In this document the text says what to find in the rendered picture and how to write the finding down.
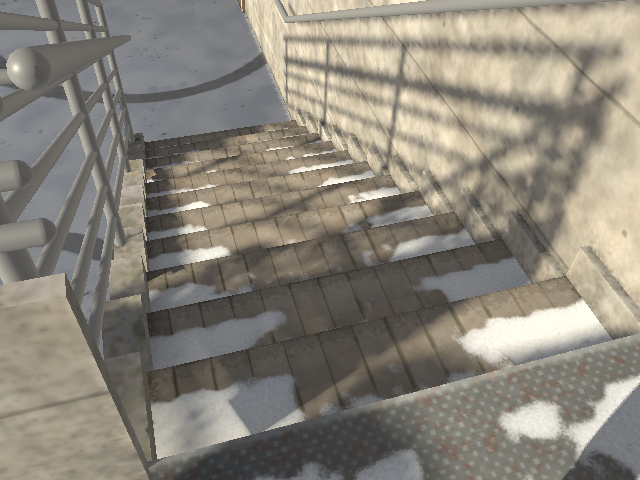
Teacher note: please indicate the stairs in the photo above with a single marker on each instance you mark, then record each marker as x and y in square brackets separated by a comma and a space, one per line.
[288, 283]

